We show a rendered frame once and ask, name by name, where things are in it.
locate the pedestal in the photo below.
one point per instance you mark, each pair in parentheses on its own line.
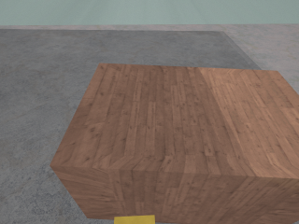
(187,145)

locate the carton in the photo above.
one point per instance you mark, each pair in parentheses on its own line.
(149,219)

